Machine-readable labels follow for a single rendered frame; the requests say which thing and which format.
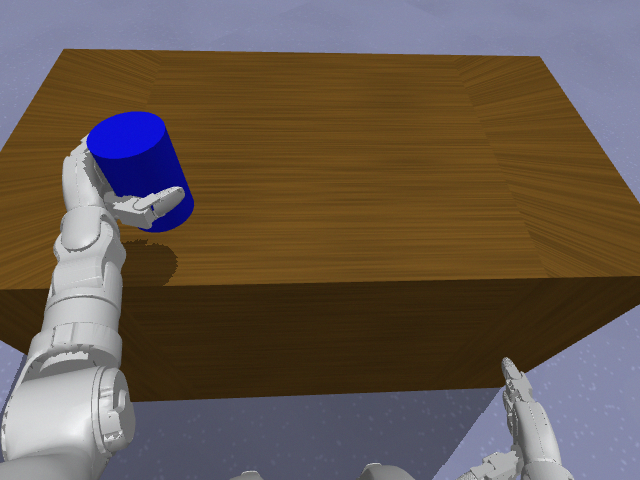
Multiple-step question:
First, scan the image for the can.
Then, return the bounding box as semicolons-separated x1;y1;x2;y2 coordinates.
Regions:
86;111;194;233

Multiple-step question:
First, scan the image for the right robot hand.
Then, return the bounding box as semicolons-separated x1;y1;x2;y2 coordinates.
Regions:
456;357;562;480

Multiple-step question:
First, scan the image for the left robot hand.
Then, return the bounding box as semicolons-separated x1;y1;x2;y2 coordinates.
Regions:
62;134;185;229

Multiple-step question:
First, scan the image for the right robot arm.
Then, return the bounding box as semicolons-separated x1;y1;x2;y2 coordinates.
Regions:
521;461;574;480

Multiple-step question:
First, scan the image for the left robot arm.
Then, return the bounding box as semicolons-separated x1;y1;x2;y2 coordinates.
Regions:
0;206;136;480

